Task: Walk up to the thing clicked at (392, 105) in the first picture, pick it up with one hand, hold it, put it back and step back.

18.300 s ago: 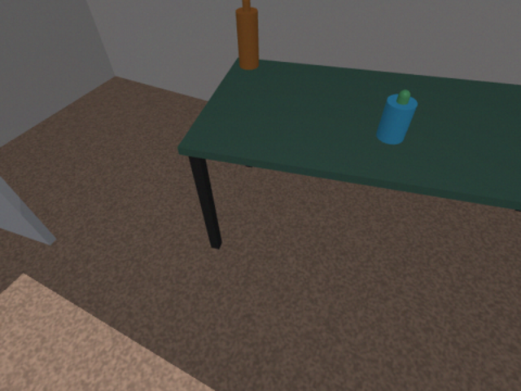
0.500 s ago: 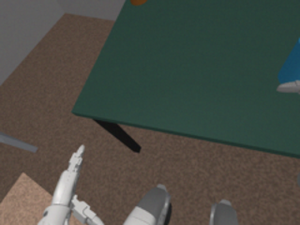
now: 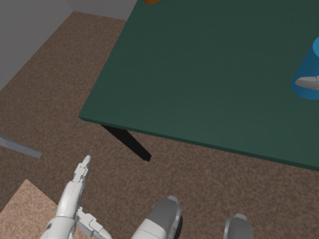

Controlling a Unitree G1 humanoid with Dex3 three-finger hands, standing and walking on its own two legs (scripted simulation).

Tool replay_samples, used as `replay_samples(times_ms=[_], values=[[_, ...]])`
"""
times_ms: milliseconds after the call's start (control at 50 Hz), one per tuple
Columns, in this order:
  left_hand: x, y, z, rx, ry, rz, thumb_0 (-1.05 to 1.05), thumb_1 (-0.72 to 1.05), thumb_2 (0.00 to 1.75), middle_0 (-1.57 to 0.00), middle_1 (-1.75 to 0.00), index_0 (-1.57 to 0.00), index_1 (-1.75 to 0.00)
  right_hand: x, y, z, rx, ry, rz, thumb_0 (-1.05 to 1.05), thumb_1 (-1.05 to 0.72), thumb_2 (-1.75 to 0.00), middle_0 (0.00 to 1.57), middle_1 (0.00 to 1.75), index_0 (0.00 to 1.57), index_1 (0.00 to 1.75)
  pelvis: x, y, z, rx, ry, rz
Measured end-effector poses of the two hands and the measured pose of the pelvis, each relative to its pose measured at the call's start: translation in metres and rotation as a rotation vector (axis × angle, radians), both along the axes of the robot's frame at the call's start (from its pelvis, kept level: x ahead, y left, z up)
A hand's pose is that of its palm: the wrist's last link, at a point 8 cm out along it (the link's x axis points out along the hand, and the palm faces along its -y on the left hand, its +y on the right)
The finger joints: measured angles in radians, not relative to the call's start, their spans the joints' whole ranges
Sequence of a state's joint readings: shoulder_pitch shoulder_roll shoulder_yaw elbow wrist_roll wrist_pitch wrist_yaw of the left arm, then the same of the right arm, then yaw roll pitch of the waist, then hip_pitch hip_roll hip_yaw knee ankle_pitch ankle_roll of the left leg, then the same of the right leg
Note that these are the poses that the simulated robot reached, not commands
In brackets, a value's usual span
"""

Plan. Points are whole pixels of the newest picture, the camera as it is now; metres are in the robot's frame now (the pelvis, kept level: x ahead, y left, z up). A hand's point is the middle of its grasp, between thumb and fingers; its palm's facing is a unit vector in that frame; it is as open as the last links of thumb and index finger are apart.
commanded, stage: close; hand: right
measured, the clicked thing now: out of the picture +0.56 -0.22 +0.04
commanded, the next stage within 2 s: settle in 0.28 s
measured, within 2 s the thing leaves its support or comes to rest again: leaves its support in 0.52 s
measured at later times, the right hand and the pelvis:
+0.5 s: hand out of the picture +0.55 -0.23 +0.04, palm faces +0.25 +0.97 -0.01, open 11.5 cm; pelvis +0.00 +0.01 +0.00, yaw +0 degrees
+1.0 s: hand out of the picture +0.55 -0.24 +0.09, palm faces +0.26 +0.96 +0.00, open 11.7 cm; pelvis +0.00 +0.00 +0.02, yaw -1 degrees
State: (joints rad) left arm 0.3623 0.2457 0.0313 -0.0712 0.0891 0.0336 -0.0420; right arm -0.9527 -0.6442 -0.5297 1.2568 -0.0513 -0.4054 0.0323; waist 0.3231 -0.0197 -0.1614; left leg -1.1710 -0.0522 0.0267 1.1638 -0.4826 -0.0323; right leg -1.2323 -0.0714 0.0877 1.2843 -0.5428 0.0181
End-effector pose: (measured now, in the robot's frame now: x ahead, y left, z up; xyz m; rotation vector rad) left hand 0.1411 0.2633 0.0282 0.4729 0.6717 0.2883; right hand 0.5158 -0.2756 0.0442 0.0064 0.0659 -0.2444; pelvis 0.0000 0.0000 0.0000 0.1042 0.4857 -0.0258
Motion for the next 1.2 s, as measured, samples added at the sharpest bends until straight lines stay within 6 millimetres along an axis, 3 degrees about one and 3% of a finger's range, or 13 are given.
replay_samples(times_ms=[120, 220, 320, 400, 600, 760, 940, 1040, 1200], values=[[0.014, -0.005, 0.007, -0.018, -0.066, -0.037, -0.01, -0.54, 0.06, -0.06, -0.05, -0.05, -0.05, -0.006, 0.005, -0.002, 0.014, 0.004, -0.01, -0.01, 0.34, -0.33, 0.77, 0.55, 0.81, 0.57, -0.001, 0.001, 0.0, -0.006, -0.016, 0.001], [0.01, -0.006, 0.017, -0.006, -0.084, -0.048, -0.01, -0.53, 0.05, -0.06, -0.05, -0.05, -0.05, -0.008, -0.003, -0.003, 0.017, -0.014, -0.034, -0.01, 0.39, -0.51, 0.75, 0.64, 0.79, 0.67, -0.003, 0.004, 0.001, -0.008, -0.018, -0.005], [-0.002, 0.002, 0.007, 0.011, -0.024, -0.019, -0.01, -0.52, 0.04, -0.06, -0.05, -0.05, -0.05, -0.005, -0.008, -0.003, 0.001, -0.031, -0.032, 0.0, 0.41, -0.68, 0.72, 0.73, 0.76, 0.75, -0.005, 0.006, -0.002, -0.003, -0.006, -0.009], [0.0, 0.006, 0.003, 0.023, -0.01, -0.018, -0.01, -0.52, 0.04, -0.05, -0.05, -0.05, -0.05, -0.001, -0.006, -0.003, -0.012, -0.032, -0.023, 0.0, 0.46, -0.74, 0.72, 0.78, 0.75, 0.8, -0.006, 0.005, -0.004, -0.003, 0.003, -0.002], [0.007, -0.012, 0.005, -0.057, -0.048, -0.037, -0.01, -0.53, 0.05, -0.07, -0.05, -0.06, -0.06, -0.005, -0.002, 0.015, 0.005, -0.008, -0.01, 0.0, 0.56, -0.89, 0.68, 0.92, 0.71, 0.95, 0.0, 0.006, 0.005, -0.005, -0.021, -0.009], [0.005, 0.004, 0.014, -0.016, -0.037, -0.005, -0.01, -0.54, 0.05, -0.07, -0.05, -0.06, -0.06, -0.001, -0.01, 0.037, -0.011, -0.021, -0.026, 0.0, 0.61, -0.95, 0.65, 0.99, 0.68, 1.02, 0.0, 0.003, 0.012, -0.008, -0.042, -0.006], [0.008, -0.01, 0.012, -0.063, -0.043, -0.023, -0.01, -0.53, 0.05, -0.07, -0.05, -0.06, -0.06, -0.003, -0.01, 0.044, 0.007, -0.009, -0.01, 0.0, 0.61, -0.97, 0.63, 1.02, 0.66, 1.05, 0.003, 0.001, 0.019, -0.014, -0.051, -0.009], [0.004, -0.009, 0.007, -0.074, -0.014, -0.007, -0.01, -0.53, 0.05, -0.07, -0.05, -0.06, -0.06, -0.003, -0.014, 0.051, -0.007, -0.019, -0.023, 0.0, 0.61, -0.97, 0.62, 1.04, 0.65, 1.06, 0.003, -0.001, 0.021, -0.016, -0.057, -0.008], [0.012, -0.006, 0.015, -0.067, -0.031, -0.014, -0.01, -0.54, 0.05, -0.06, -0.05, -0.05, -0.06, -0.003, -0.011, 0.06, 0.006, -0.007, -0.014, 0.0, 0.61, -0.98, 0.61, 1.06, 0.63, 1.09, 0.007, -0.002, 0.028, -0.02, -0.069, -0.01]])
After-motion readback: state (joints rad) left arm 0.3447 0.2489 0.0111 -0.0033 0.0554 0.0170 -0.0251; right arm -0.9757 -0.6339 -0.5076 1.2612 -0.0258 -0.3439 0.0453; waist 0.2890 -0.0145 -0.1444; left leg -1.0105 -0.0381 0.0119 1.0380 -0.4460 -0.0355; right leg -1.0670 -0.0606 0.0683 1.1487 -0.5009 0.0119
